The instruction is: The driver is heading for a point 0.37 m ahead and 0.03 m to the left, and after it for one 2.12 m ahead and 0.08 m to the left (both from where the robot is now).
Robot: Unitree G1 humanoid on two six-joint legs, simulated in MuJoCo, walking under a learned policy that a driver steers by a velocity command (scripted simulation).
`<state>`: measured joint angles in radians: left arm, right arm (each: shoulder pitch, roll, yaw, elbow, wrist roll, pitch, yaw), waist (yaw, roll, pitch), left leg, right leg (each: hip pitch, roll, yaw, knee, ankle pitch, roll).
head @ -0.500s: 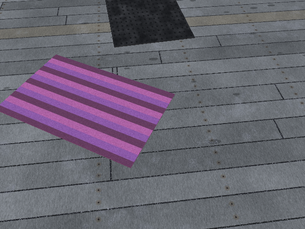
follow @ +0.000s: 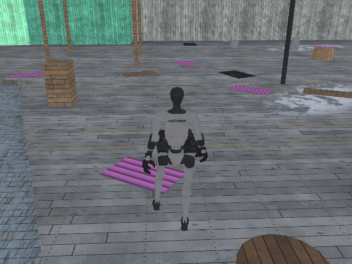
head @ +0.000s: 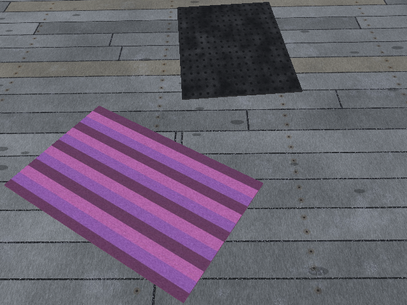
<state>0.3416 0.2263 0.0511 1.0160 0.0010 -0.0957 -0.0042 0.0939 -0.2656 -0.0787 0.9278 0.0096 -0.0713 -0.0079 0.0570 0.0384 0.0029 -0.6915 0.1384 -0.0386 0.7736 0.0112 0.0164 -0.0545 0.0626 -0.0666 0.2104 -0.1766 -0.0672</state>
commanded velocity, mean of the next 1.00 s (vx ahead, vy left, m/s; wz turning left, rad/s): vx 0.22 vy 0.00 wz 0.00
